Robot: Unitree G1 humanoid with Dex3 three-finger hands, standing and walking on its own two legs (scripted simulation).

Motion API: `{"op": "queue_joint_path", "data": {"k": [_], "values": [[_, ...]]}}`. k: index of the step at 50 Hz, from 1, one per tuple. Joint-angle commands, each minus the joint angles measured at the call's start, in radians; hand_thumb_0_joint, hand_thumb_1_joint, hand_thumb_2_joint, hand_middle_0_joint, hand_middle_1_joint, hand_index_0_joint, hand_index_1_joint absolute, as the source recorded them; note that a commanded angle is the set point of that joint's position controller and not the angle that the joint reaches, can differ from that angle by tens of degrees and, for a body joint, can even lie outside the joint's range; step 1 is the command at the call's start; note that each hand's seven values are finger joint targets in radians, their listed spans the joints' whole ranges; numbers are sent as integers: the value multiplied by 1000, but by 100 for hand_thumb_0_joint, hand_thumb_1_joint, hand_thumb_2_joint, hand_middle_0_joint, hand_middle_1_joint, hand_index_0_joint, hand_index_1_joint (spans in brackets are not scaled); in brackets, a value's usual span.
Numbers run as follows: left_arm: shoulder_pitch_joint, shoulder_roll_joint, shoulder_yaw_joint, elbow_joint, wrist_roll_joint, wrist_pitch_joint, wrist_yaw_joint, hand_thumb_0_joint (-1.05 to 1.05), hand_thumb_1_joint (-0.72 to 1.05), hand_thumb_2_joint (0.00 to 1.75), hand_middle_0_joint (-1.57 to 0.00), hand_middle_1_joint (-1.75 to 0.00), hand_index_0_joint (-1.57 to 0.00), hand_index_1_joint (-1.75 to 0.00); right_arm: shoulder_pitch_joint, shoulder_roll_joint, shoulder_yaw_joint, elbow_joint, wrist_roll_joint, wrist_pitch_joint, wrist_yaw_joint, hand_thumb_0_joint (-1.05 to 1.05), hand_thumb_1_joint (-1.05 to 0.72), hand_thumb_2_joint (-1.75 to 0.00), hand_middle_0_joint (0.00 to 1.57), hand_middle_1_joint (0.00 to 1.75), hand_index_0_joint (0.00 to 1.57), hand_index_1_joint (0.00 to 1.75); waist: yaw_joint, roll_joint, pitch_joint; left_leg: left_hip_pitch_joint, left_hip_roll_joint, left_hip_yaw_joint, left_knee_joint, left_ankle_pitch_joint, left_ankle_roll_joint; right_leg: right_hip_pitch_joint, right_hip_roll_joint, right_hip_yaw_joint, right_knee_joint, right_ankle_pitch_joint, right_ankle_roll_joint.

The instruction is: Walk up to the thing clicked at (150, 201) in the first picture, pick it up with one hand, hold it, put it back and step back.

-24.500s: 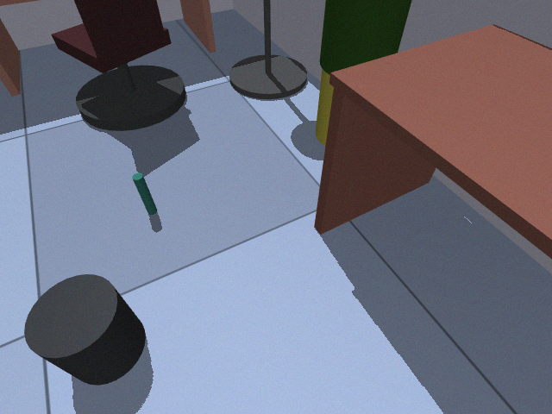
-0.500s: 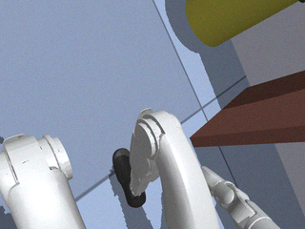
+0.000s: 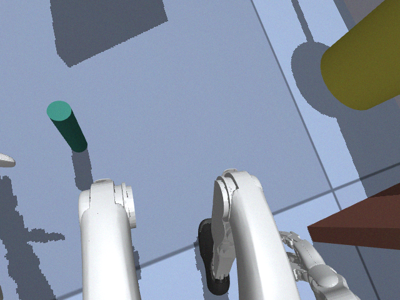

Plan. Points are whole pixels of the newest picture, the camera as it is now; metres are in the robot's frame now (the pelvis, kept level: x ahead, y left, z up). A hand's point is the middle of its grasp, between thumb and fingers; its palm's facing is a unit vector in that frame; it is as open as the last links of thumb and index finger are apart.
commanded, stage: home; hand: left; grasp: from the side
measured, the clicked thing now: (70, 131) +0.47 +0.26 -0.24
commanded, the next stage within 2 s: none
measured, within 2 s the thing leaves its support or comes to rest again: neither
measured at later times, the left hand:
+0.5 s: hand out of the picture +0.29 +0.29 +0.11, palm faces +0.25 -0.86 -0.44, open 17.3 cm
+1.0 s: hand out of the picture +0.25 +0.22 +0.30, palm faces +0.26 -0.91 -0.31, open 17.5 cm
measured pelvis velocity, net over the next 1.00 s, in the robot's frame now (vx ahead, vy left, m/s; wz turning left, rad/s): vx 0.10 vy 0.00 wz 0.16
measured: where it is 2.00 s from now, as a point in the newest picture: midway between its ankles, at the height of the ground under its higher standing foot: (170, 280)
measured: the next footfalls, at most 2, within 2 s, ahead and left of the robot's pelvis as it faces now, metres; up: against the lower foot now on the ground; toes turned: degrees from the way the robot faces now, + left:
none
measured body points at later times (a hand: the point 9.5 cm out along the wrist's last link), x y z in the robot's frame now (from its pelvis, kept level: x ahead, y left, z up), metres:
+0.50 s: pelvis +0.04 -0.02 +0.21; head +0.19 +0.03 +0.63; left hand +0.27 +0.34 +0.14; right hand +0.25 -0.25 +0.10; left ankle +0.08 +0.12 -0.32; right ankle +0.12 -0.13 -0.32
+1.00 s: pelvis +0.10 +0.00 +0.36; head +0.12 +0.02 +0.81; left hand +0.23 +0.26 +0.32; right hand +0.28 -0.21 +0.28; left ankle +0.08 +0.12 -0.32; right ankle +0.11 -0.13 -0.32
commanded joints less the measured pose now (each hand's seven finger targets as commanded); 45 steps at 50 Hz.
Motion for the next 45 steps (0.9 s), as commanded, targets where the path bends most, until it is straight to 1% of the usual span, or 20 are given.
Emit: {"op": "queue_joint_path", "data": {"k": [1, 5, 6, 9, 10, 11, 12, 15, 18, 19, 22, 26, 27, 34, 35, 36, 39, 42, 43, 45], "values": [[-94, 196, 7, -219, -11, 47, 42, 0, -53, 7, -5, -6, -5, -6, 121, -241, -159, -58, 28, -3, -28, 0, -90, -90, 20, 30, 20, 30, 40, 348, -617, 531, 0, 76, -433, 33, 5, 211, 27, -35, -259, 63, -80], [45, 52, -68, -332, -23, 141, 58, 0, -58, 4, -5, -5, -5, -5, 139, -232, -206, -83, 57, -10, -36, 0, -89, -90, 20, 30, 20, 30, 44, 243, -665, 616, 0, 73, -514, 40, 9, 276, 21, -23, -364, 65, -74], [36, 41, -93, -415, -27, 157, 66, 0, -59, 3, -5, -5, -5, -5, 137, -229, -209, -92, 65, -13, -39, 0, -89, -90, 20, 30, 20, 30, 49, 237, -673, 639, 1, 69, -547, 14, 9, 296, 20, -18, -392, 49, -73], [162, 57, -81, -568, -40, 220, 97, 0, -59, 3, -5, -5, -5, -5, 140, -222, -231, -125, 90, -20, -57, 0, -89, -90, 20, 30, 20, 30, 82, 183, -725, 710, 0, 83, -622, 12, 16, 433, 14, 7, -492, 47, -64], [150, 78, -79, -681, -43, 234, 111, 0, -56, 5, -5, -5, -5, -6, 140, -208, -231, -141, 97, -24, -63, 0, -89, -90, 20, 30, 20, 30, 86, 185, -765, 736, -1, 91, -650, 12, 17, 493, 13, 16, -525, 43, -63], [240, 82, -62, -679, -47, 253, 125, 0, -55, 6, -6, -6, -5, -6, 135, -203, -234, -154, 106, -27, -74, 0, -89, -90, 20, 30, 20, 30, 104, 163, -748, 757, -3, 99, -681, 6, 18, 534, 11, 30, -565, 30, -61], [248, 69, -72, -723, -48, 270, 135, 0, -56, 5, -5, -5, -5, -5, 131, -191, -232, -156, 109, -32, -84, 0, -89, -90, 20, 30, 20, 30, 96, 170, -723, 777, -1, 103, -706, 15, 19, 564, 8, 39, -591, 42, -60], [300, 79, -52, -773, -49, 310, 177, 0, -51, 8, -6, -6, -6, -6, 133, -155, -225, -160, 117, -50, -114, 0, -89, -90, 20, 30, 20, 30, 104, 145, -709, 821, -4, 130, -761, 79, 23, 713, 4, 77, -680, 89, -53], [371, -11, -103, -779, -53, 344, 202, 0, -54, 6, -5, -6, -5, -6, 128, -122, -218, -157, 112, -77, -142, 0, -89, -90, 20, 30, 20, 30, 97, 153, -673, 887, -10, 153, -818, 138, 25, 818, 0, 100, -766, 142, -50], [414, -67, -137, -757, -52, 355, 209, 0, -54, 6, -5, -6, -5, -6, 134, -113, -217, -150, 112, -88, -149, 0, -89, -90, 20, 30, 20, 30, 86, 160, -635, 914, -12, 157, -847, 153, 25, 841, -1, 98, -795, 159, -52], [492, -146, -186, -728, -56, 388, 224, 0, -54, 6, -5, -5, -5, -6, 154, -100, -215, -138, 106, -120, -169, 0, -89, -90, 20, 30, 20, 30, 89, 150, -575, 1003, -9, 165, -907, 233, 23, 919, -5, 109, -879, 242, -52], [546, -229, -250, -716, -69, 428, 238, 0, -54, 6, -5, -5, -5, -6, 157, -97, -206, -145, 108, -151, -180, 0, -89, -90, 20, 30, 20, 30, 85, 143, -483, 1128, -9, 153, -1041, 231, 12, 989, -10, 83, -986, 228, -57], [552, -249, -266, -709, -70, 438, 242, 0, -56, 5, -5, -5, -5, -5, 163, -96, -208, -145, 108, -161, -184, 0, -89, -90, 20, 30, 20, 30, 74, 134, -466, 1152, -8, 152, -1065, 238, 11, 1019, -10, 83, -1016, 239, -56], [690, -293, -317, -838, -84, 516, 276, 0, -55, 5, -5, -5, -5, -5, 180, -83, -197, -171, 109, -203, -209, 0, -89, -90, 20, 30, 20, 30, 98, 139, -430, 1392, -9, 153, -1254, 375, -4, 1246, -10, 66, -1172, 361, -54], [695, -291, -327, -876, -86, 526, 281, 0, -56, 5, -5, -5, -5, -5, 177, -77, -192, -180, 109, -207, -215, 0, -89, -90, 20, 30, 20, 30, 104, 148, -414, 1415, -11, 156, -1280, 379, -4, 1273, -11, 65, -1198, 367, -52], [730, -329, -353, -889, -88, 538, 284, 0, -57, 5, -5, -5, -5, -5, 184, -70, -190, -183, 109, -211, -220, 0, -89, -90, 20, 30, 20, 30, 90, 151, -395, 1441, -11, 159, -1303, 389, -6, 1300, -9, 66, -1219, 379, -52], [800, -339, -364, -956, -92, 569, 294, 0, -55, 5, -5, -5, -5, -5, 186, -64, -184, -198, 105, -222, -237, 0, -90, -90, 20, 30, 20, 30, 104, 164, -347, 1508, -15, 161, -1378, 403, -9, 1367, -5, 53, -1281, 390, -50], [892, -397, -419, -1036, -101, 598, 297, 0, -56, 5, -5, -5, -5, -5, 190, -51, -181, -224, 103, -232, -247, 0, -90, -90, 20, 30, 20, 30, 98, 142, -299, 1557, -17, 165, -1435, 406, -8, 1434, -2, 44, -1341, 400, -47], [906, -392, -416, -1069, -102, 605, 298, 0, -56, 5, -5, -5, -5, -5, 188, -50, -180, -227, 105, -238, -252, 0, -90, -90, 20, 30, 20, 30, 102, 150, -290, 1575, -18, 168, -1451, 406, -8, 1446, 0, 43, -1355, 399, -48], [961, -418, -447, -1115, -103, 617, 296, 0, -58, 4, -5, -5, -5, -5, 186, -46, -177, -238, 99, -249, -258, 0, -90, -90, 20, 30, 20, 30, 99, 125, -262, 1592, -16, 164, -1475, 417, -7, 1469, 4, 33, -1378, 404, -46]]}}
